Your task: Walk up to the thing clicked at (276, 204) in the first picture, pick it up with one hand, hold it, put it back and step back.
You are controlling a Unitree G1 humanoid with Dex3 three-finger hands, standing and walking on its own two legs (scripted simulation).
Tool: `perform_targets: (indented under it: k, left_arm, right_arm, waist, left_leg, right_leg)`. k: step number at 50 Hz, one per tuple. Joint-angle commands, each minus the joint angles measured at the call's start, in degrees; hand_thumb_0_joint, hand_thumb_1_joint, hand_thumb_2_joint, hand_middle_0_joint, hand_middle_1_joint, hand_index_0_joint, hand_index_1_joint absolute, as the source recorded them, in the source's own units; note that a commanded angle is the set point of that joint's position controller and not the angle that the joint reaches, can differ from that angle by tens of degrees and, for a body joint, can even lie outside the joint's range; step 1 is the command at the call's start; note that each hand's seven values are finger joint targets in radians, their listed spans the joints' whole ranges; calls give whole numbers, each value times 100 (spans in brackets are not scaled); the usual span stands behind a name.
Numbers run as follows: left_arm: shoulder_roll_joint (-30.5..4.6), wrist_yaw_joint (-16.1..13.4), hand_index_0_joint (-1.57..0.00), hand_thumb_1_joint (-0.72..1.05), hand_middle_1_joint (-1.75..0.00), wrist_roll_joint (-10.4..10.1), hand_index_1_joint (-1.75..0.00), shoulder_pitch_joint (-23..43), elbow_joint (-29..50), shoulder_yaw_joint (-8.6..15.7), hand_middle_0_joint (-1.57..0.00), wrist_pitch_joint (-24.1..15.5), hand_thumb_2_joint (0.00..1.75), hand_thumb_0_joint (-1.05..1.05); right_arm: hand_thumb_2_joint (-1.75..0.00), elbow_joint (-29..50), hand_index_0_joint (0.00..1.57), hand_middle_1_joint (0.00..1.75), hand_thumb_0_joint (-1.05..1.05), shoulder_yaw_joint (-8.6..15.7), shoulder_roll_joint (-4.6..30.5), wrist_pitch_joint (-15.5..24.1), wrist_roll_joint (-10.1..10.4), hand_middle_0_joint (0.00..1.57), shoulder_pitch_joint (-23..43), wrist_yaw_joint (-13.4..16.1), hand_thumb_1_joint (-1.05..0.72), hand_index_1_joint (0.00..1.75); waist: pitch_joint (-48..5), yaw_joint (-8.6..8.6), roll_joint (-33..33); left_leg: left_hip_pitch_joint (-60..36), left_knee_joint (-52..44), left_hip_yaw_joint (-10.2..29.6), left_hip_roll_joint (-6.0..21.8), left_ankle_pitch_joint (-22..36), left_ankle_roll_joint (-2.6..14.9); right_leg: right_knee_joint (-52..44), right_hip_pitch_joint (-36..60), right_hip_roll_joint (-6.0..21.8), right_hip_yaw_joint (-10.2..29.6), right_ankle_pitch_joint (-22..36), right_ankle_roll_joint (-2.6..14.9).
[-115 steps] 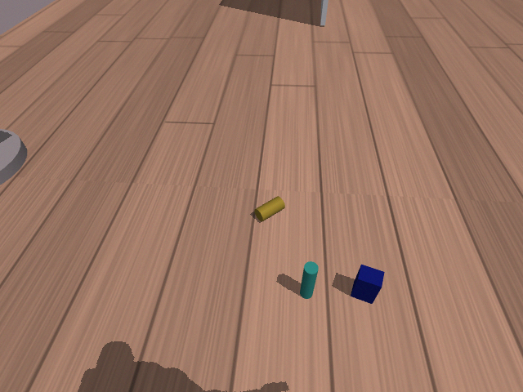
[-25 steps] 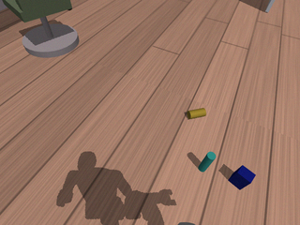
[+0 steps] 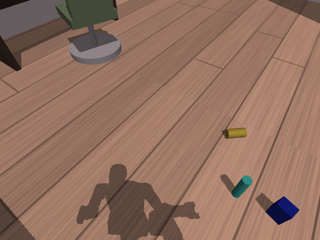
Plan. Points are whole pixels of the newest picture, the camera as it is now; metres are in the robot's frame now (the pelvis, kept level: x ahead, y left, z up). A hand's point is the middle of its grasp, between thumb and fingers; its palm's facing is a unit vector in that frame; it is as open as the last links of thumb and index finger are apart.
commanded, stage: walk up
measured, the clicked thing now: (235, 133) +0.96 -0.54 -0.72
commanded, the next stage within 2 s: stand in 0.52 s
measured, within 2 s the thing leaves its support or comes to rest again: neither
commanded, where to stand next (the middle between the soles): +0.04 -0.01 m, yaw +1 degrees
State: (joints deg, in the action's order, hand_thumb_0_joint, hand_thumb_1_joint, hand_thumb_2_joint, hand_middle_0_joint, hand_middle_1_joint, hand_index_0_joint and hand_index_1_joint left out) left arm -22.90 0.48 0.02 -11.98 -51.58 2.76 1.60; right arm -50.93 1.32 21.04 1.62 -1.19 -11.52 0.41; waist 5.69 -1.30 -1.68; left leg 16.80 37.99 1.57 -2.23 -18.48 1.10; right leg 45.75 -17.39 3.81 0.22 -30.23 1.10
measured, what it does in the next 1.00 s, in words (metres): stands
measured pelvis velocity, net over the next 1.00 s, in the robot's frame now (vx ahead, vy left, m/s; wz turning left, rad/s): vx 0.00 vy -0.01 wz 0.01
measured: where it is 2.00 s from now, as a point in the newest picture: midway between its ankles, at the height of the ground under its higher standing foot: outside the picture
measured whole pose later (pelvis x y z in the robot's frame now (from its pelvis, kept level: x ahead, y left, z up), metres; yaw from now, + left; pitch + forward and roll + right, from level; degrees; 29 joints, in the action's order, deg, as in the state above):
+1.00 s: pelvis +0.00 -0.01 +0.03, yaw +1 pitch -3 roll +0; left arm -20.4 0.8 0.6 -6.3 -66.0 0.3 -0.5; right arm -65.5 0.2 20.1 0.4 -0.7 -5.1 -0.4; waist 3.3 -0.3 0.3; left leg 7.6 19.7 3.4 -0.1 -9.0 -0.9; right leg 19.4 -5.5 2.2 -1.9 -10.8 -1.4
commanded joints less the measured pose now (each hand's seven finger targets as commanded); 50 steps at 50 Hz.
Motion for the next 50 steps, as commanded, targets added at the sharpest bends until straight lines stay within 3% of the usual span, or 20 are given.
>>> perform_targets:
  k: [1, 2, 3, 4, 5, 7, 9, 12, 17, 25, 26, 32, 34, 37, 41, 46, 50]
  left_arm:
    - [-1010, -90, -20, 90, -30, 34, -30, -208, 134, 247, -20, -305, 90, 0]
    - [-1168, -115, -20, 90, -30, 94, -30, -159, 135, 247, -20, -333, 90, 0]
    - [-1425, -103, -20, 90, -30, 104, -30, 150, 186, 244, -20, -365, 90, 0]
    - [-1472, -63, -20, 90, -30, 102, -30, 563, 203, 217, -20, -343, 90, 0]
    - [-1311, -44, -20, 90, -30, 90, -30, 722, 221, 157, -20, -330, 90, 0]
    - [-1123, -33, -20, 90, -30, 44, -30, 725, 92, 95, -20, -313, 90, 0]
    - [-1076, -28, -20, 90, -30, 41, -30, 700, -111, 88, -20, -336, 90, 0]
    - [-1070, -28, -20, 90, -30, 22, -30, 789, -247, 79, -20, -363, 90, 0]
    - [-1024, -37, -20, 90, -30, -3, -30, 868, -488, 70, -20, -345, 90, 0]
    - [-973, -35, -20, 90, -30, 18, -30, 961, -798, 66, -20, -317, 90, 0]
    - [-958, -36, -20, 90, -30, 22, -30, 881, -905, 9, -20, -336, 90, 0]
    - [-996, -46, -20, 90, -30, 28, -30, 1027, -967, -14, -20, -356, 90, 0]
    - [-970, -42, -20, 90, -30, 30, -30, 972, -1033, -37, -20, -348, 90, 0]
    - [-1019, -50, -20, 90, -30, 32, -30, 940, -1067, -31, -20, -345, 90, 0]
    - [-996, -62, -20, 90, -30, 26, -30, 904, -1083, -34, -20, -363, 90, 0]
    - [-994, -62, -20, 90, -30, 46, -30, 913, -1084, -48, -20, -339, 90, 0]
    - [-1023, -73, -20, 90, -30, 53, -30, 880, -1064, -39, -20, -350, 90, 0]
  right_arm:
    - [-90, 383, 20, 30, 0, 266, 1299, 98, 143, 20, 515, 72, -90, 30]
    - [-90, 390, 20, 30, 0, 206, 1153, 70, 188, 20, 484, 61, -90, 30]
    - [-90, 307, 20, 30, 0, 217, 1078, 29, 210, 20, 393, 37, -90, 30]
    - [-90, 105, 20, 30, 0, 243, 1092, -14, 175, 20, 221, 39, -90, 30]
    - [-90, -13, 20, 30, 0, 247, 1112, -13, 136, 20, 190, 24, -90, 30]
    - [-90, -80, 20, 30, 0, 231, 1228, 40, 108, 20, 474, -26, -90, 30]
    - [-90, -194, 20, 30, 0, 181, 1190, 75, 117, 20, 544, -51, -90, 30]
    - [-90, -369, 20, 30, 0, 134, 1175, 89, 124, 20, 593, -42, -90, 30]
    - [-90, -595, 20, 30, 0, 99, 1182, 94, 125, 20, 715, -21, -90, 30]
    - [-90, -834, 20, 30, 0, 100, 1182, 64, 113, 20, 915, -2, -90, 30]
    - [-90, -880, 20, 30, 0, 94, 1134, 66, 70, 20, 884, -6, -90, 30]
    - [-90, -984, 20, 30, 0, 99, 1159, 60, 79, 20, 901, -2, -90, 30]
    - [-90, -1014, 20, 30, 0, 90, 1161, 52, 93, 20, 911, -7, -90, 30]
    - [-90, -1023, 20, 30, 0, 95, 1121, 40, 84, 20, 970, -10, -90, 30]
    - [-90, -1047, 20, 30, 0, 108, 1187, 47, 93, 20, 979, -7, -90, 30]
    - [-90, -1107, 20, 30, 0, 94, 1152, 10, 83, 20, 906, -22, -90, 30]
    - [-90, -1107, 20, 30, 0, 107, 1128, -5, 84, 20, 915, -32, -90, 30]
  waist:
    - [-737, -158, 734]
    - [-708, -115, 398]
    - [-625, 65, 9]
    - [-394, 246, -237]
    - [-335, 310, -136]
    - [-239, 153, -2]
    - [-350, 86, -82]
    - [-479, 96, 34]
    - [-712, 49, 229]
    - [-661, 45, 334]
    - [-664, 40, 300]
    - [-700, 90, 244]
    - [-604, 88, 258]
    - [-652, 68, 152]
    - [-769, 70, 193]
    - [-477, 111, 160]
    - [-552, 102, 101]
  left_leg:
    - [161, -642, 977, 980, 2228, 416]
    - [422, -478, 841, 792, 1716, 225]
    - [98, -406, 553, 345, 736, 81]
    - [-439, -413, 415, 212, -65, 31]
    - [-630, -738, 520, 316, -105, 56]
    - [-414, -1257, 928, 609, 145, 177]
    - [-195, -1409, 1035, 754, 550, 212]
    - [-232, -1536, 873, 650, 848, 118]
    - [-464, -1706, 867, 749, 1404, 98]
    - [-412, -1904, 886, 762, 1366, 63]
    - [-593, -1953, 828, 799, 1428, 34]
    - [-772, -2010, 737, 845, 1833, -11]
    - [-728, -2111, 757, 849, 1575, -20]
    - [-903, -2086, 695, 851, 1631, -19]
    - [-974, -2037, 664, 879, 1903, 0]
    - [-793, -2232, 667, 832, 1203, -37]
    - [-835, -2187, 650, 826, 1270, -29]
  right_leg:
    - [-1759, 1011, 15, 79, 1863, 124]
    - [-2038, 1155, 378, 550, 2285, 250]
    - [-2337, 550, 876, 1143, 1831, 536]
    - [-2418, -186, 1075, 1262, 1333, 697]
    - [-2446, -303, 955, 1044, 1127, 571]
    - [-2338, -110, 466, 541, 966, 227]
    - [-2365, 469, 305, 332, 1146, 147]
    - [-2524, 814, 403, 368, 1513, 150]
    - [-2599, 1123, 375, 185, 2013, 87]
    - [-2811, 1281, 372, 79, 1923, 51]
    - [-2884, 1278, 419, 239, 1908, 8]
    - [-2896, 1325, 400, 221, 2314, -29]
    - [-2942, 1267, 378, 215, 2129, -53]
    - [-2970, 1185, 403, 246, 2132, -21]
    - [-2963, 1333, 421, 258, 2481, -37]
    - [-3086, 1119, 386, 277, 1886, -32]
    - [-3122, 1111, 408, 304, 1865, -24]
